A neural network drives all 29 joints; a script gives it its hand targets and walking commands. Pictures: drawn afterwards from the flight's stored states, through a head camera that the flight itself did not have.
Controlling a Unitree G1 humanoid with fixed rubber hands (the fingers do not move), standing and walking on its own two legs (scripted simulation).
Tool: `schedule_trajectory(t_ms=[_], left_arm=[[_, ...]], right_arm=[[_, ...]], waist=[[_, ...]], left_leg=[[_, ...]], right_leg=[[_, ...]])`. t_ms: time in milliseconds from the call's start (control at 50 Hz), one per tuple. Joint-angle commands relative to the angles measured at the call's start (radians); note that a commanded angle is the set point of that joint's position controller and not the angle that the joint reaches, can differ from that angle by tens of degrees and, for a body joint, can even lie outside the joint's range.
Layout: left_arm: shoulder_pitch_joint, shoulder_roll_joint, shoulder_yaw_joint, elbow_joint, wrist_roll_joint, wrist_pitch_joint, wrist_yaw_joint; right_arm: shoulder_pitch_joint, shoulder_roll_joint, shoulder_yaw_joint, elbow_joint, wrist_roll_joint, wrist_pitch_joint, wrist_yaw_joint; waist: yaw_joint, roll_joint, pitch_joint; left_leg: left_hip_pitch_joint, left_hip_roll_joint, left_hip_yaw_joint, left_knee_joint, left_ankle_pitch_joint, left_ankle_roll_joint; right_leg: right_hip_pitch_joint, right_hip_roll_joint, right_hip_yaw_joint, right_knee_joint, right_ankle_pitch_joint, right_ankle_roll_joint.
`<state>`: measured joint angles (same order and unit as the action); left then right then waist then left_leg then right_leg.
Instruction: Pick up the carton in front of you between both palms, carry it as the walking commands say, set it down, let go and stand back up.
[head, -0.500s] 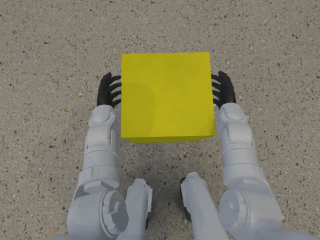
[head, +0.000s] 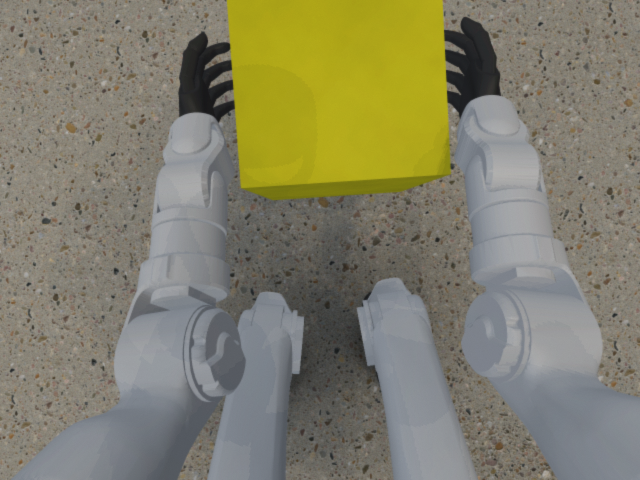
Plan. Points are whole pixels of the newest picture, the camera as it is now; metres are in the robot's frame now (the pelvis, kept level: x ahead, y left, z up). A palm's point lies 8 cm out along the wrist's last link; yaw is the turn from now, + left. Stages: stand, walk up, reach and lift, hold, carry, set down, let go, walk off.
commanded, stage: set down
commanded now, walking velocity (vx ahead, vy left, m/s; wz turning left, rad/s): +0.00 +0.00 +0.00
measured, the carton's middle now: (335, 113) +0.53 -0.04 -0.20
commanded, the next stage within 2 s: none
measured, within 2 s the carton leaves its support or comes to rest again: rests again in 0.76 s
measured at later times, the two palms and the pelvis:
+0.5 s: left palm (239, 124) +0.55 +0.09 -0.26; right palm (441, 106) +0.54 -0.20 -0.26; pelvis +0.00 -0.01 -0.09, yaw +2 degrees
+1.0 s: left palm (241, 130) +0.54 +0.10 -0.28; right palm (440, 117) +0.53 -0.21 -0.28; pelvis -0.01 +0.00 -0.12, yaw +2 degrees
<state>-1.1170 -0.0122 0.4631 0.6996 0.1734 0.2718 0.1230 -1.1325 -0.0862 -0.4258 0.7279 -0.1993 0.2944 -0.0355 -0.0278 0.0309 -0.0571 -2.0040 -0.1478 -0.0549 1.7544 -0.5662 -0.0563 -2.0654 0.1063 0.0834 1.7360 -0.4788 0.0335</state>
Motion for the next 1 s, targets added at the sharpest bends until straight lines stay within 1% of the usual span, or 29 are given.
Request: schedule_trajectory(t_ms=[0, 80, 140, 300, 360, 380, 420, 460, 540, 600, 680, 760, 840, 920, 980], left_arm=[[-0.7, -0.851, -0.457, 0.036, -0.103, -0.02, -0.217], [-0.763, -0.81, -0.431, 0.06, -0.107, -0.023, -0.215], [-0.808, -0.784, -0.432, 0.065, -0.124, -0.028, -0.212], [-0.913, -0.734, -0.5, 0.046, -0.211, -0.049, -0.201], [-0.95, -0.72, -0.531, 0.033, -0.25, -0.058, -0.196], [-0.961, -0.712, -0.532, 0.028, -0.254, -0.06, -0.196], [-0.964, -0.731, -0.548, 0.028, -0.26, -0.062, -0.193], [-0.965, -0.756, -0.581, 0.014, -0.279, -0.07, -0.189], [-0.969, -0.77, -0.628, 0.0, -0.31, -0.082, -0.183], [-0.93, -0.778, -0.611, 0.041, -0.297, -0.078, -0.183], [-0.896, -0.787, -0.567, 0.079, -0.264, -0.072, -0.182], [-0.916, -0.758, -0.542, 0.083, -0.26, -0.083, -0.178], [-0.942, -0.698, -0.52, 0.111, -0.257, -0.09, -0.171], [-0.928, -0.656, -0.476, 0.178, -0.234, -0.084, -0.186], [-0.906, -0.637, -0.442, 0.218, -0.214, -0.079, -0.205]], right_arm=[[-0.643, 0.864, 0.439, 0.025, 0.11, -0.017, 0.213], [-0.701, 0.828, 0.425, 0.047, 0.117, -0.018, 0.214], [-0.743, 0.802, 0.433, 0.053, 0.133, -0.022, 0.215], [-0.844, 0.743, 0.494, 0.049, 0.207, -0.042, 0.221], [-0.879, 0.724, 0.518, 0.044, 0.239, -0.05, 0.224], [-0.897, 0.717, 0.516, 0.031, 0.248, -0.052, 0.228], [-0.911, 0.712, 0.524, 0.018, 0.272, -0.06, 0.238], [-0.905, 0.706, 0.528, 0.02, 0.289, -0.071, 0.245], [-0.856, 0.714, 0.513, 0.047, 0.302, -0.077, 0.253], [-0.802, 0.705, 0.477, 0.096, 0.278, -0.071, 0.267], [-0.786, 0.684, 0.43, 0.124, 0.245, -0.071, 0.291], [-0.846, 0.651, 0.43, 0.103, 0.246, -0.082, 0.296], [-0.909, 0.602, 0.441, 0.098, 0.26, -0.095, 0.288], [-0.904, 0.567, 0.422, 0.152, 0.242, -0.092, 0.287], [-0.866, 0.565, 0.392, 0.2, 0.22, -0.086, 0.295]], waist=[[-0.024, -0.057, -1.046], [-0.024, -0.061, -1.02], [-0.025, -0.062, -1.021], [-0.032, -0.075, -1.053], [-0.038, -0.079, -1.063], [-0.046, -0.076, -1.053], [-0.053, -0.021, -1.017], [-0.063, 0.019, -1.016], [-0.094, 0.044, -1.043], [-0.111, 0.067, -0.96], [-0.117, 0.094, -0.835], [-0.119, 0.068, -0.771], [-0.109, 0.045, -0.72], [-0.097, 0.033, -0.596], [-0.087, 0.037, -0.511]], left_leg=[[0.368, -0.059, 0.127, -0.093, 0.212, 0.01], [0.318, -0.057, 0.137, -0.035, 0.192, 0.013], [0.297, -0.053, 0.143, 0.01, 0.197, 0.012], [0.264, -0.043, 0.156, 0.136, 0.255, 0.009], [0.254, -0.04, 0.159, 0.18, 0.28, 0.008], [0.267, -0.038, 0.154, 0.191, 0.279, 0.013], [0.284, -0.037, 0.156, 0.212, 0.311, 0.015], [0.297, -0.037, 0.153, 0.231, 0.36, 0.01], [0.33, -0.039, 0.143, 0.263, 0.427, 0.007], [0.343, -0.042, 0.129, 0.267, 0.422, 0.011], [0.343, -0.046, 0.108, 0.267, 0.387, 0.015], [0.312, -0.049, 0.096, 0.273, 0.36, 0.025], [0.284, -0.047, 0.099, 0.283, 0.31, 0.033], [0.218, -0.042, 0.106, 0.286, 0.212, 0.038], [0.173, -0.039, 0.109, 0.287, 0.17, 0.042]], right_leg=[[0.698, 0.042, -0.133, -0.077, 0.278, 0.011], [0.672, 0.035, -0.132, -0.022, 0.27, 0.01], [0.669, 0.029, -0.131, 0.022, 0.284, 0.01], [0.71, 0.012, -0.124, 0.146, 0.378, 0.011], [0.731, 0.007, -0.121, 0.191, 0.425, 0.009], [0.699, 0.007, -0.125, 0.198, 0.419, 0.008], [0.641, 0.01, -0.123, 0.214, 0.43, 0.0], [0.631, 0.009, -0.118, 0.241, 0.48, -0.008], [0.635, 0.007, -0.119, 0.278, 0.549, -0.014], [0.53, 0.006, -0.13, 0.283, 0.494, -0.018], [0.373, 0.0, -0.139, 0.289, 0.393, -0.028], [0.336, -0.007, -0.137, 0.3, 0.358, -0.032], [0.347, -0.013, -0.128, 0.308, 0.32, -0.033], [0.334, -0.016, -0.117, 0.303, 0.234, -0.039], [0.314, -0.014, -0.11, 0.303, 0.198, -0.046]])
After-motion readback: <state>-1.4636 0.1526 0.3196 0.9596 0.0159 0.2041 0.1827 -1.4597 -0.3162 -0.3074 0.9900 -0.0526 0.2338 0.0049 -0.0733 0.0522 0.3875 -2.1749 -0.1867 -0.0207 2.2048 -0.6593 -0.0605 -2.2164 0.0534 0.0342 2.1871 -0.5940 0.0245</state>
